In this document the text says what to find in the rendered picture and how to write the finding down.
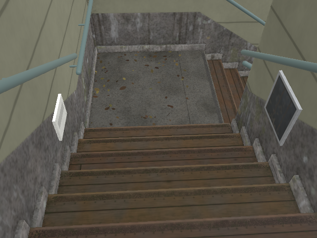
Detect stairs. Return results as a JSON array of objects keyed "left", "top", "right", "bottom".
[
  {"left": 207, "top": 59, "right": 248, "bottom": 124},
  {"left": 28, "top": 123, "right": 317, "bottom": 238}
]

